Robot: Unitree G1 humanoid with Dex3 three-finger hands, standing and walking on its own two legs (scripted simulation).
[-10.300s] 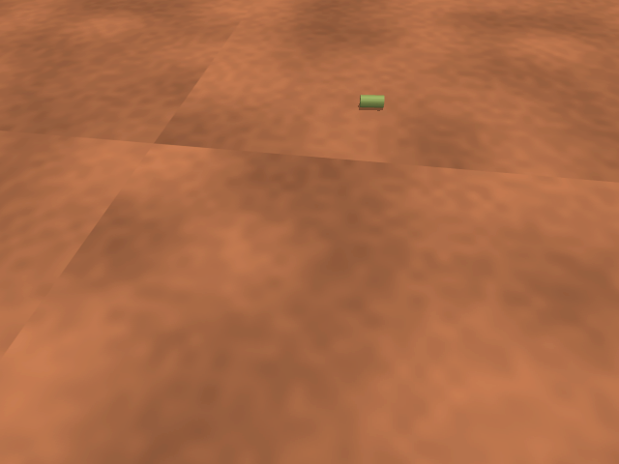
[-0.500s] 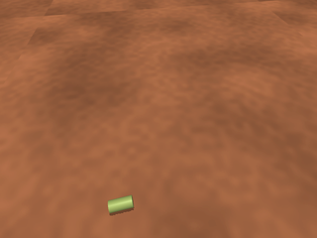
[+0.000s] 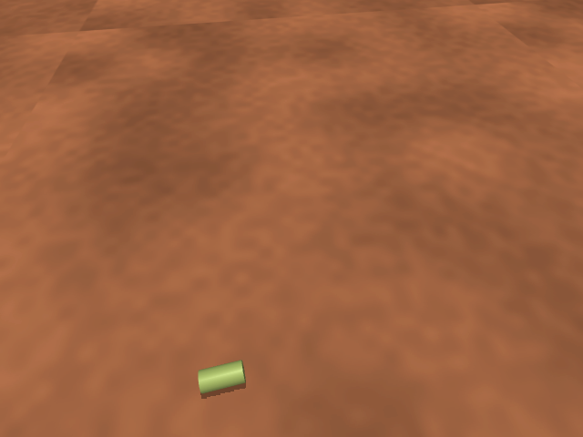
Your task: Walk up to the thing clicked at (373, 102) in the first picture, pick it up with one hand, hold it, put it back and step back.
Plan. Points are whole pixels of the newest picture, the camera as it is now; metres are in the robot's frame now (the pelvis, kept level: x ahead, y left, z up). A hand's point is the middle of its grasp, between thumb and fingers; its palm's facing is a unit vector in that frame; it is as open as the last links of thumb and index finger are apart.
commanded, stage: stand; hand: left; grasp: from above
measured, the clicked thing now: (222, 376) +0.44 +0.26 -0.75
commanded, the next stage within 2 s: rise first in 0.04 s
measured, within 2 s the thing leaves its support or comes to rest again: neither
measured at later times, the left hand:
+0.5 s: hand out of the picture +0.15 +0.25 -0.18, palm faces -0.08 -0.93 -0.37, open 11.2 cm
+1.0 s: hand out of the picture +0.11 +0.27 -0.24, palm faces -0.18 -0.86 -0.48, open 14.2 cm
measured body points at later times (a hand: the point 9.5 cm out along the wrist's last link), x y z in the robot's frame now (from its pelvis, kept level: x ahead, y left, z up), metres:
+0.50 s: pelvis -0.02 +0.00 -0.03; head +0.04 +0.01 +0.42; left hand +0.15 +0.30 -0.16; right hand +0.07 -0.26 -0.15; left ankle -0.01 +0.12 -0.75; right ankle -0.03 -0.12 -0.75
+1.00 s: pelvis -0.03 +0.01 -0.10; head +0.08 +0.03 +0.34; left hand +0.12 +0.31 -0.21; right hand +0.15 -0.24 -0.19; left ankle -0.01 +0.12 -0.75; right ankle -0.03 -0.12 -0.75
